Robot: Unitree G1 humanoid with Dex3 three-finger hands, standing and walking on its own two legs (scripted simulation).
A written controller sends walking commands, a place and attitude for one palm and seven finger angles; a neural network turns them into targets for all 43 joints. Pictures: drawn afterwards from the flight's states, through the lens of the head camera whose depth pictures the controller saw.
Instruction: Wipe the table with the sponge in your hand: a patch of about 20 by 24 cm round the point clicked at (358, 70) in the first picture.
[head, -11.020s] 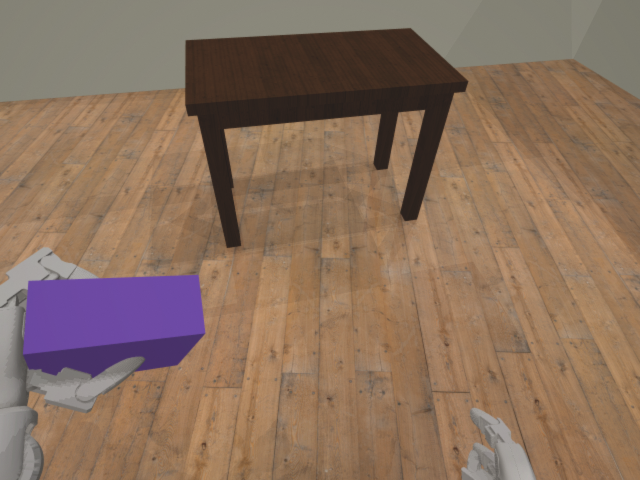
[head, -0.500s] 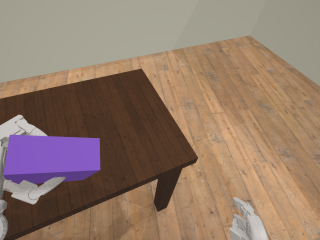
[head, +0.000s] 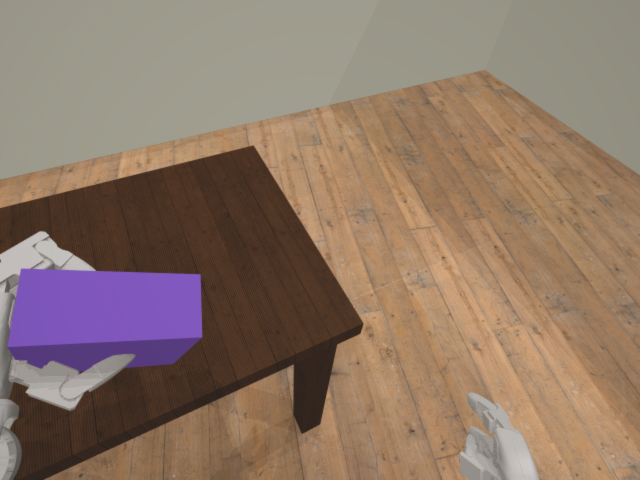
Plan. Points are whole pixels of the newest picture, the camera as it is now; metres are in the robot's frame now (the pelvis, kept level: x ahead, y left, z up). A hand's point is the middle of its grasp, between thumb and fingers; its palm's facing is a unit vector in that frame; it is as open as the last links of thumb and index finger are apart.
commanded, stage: shuffle to correct the standing spot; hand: left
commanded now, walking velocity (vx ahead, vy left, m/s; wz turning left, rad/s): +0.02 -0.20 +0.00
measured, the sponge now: (138, 324) +0.24 +0.19 +0.13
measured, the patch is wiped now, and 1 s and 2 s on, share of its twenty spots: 0.00 0.00 0.00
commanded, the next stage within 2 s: come to a stop and stand still in 0.02 s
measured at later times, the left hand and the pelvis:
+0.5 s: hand out of the picture +0.22 +0.28 +0.18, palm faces +0.44 -0.76 -0.48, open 9.7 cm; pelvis -0.01 -0.01 +0.00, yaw +1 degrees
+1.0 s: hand out of the picture +0.18 +0.32 +0.17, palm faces +0.43 -0.84 -0.32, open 9.7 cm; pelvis -0.03 +0.06 +0.00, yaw +2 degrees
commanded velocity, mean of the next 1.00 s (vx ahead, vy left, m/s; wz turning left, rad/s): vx -0.01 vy -0.01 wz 0.00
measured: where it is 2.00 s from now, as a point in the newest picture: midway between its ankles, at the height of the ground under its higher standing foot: outside the picture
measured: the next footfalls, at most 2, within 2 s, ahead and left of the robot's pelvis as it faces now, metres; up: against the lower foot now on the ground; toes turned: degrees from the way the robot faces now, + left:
none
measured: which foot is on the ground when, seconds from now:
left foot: down 0.00-1.00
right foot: down 0.00-1.00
